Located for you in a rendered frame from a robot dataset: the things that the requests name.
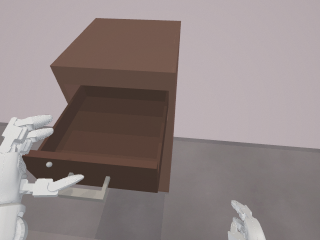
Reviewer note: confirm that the left robot hand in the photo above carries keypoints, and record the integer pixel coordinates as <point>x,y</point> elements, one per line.
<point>17,142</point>

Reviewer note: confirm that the handle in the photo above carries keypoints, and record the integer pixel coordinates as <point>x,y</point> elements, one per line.
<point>85,194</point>

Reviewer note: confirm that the cabinet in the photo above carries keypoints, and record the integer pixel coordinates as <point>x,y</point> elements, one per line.
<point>126,53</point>

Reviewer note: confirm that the drawer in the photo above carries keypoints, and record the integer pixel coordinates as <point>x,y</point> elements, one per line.
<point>106,131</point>

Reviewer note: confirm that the robot left forearm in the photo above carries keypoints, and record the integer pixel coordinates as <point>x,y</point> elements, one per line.
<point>12,224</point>

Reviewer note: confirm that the right robot hand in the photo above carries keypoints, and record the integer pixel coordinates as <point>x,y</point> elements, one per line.
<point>250,229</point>

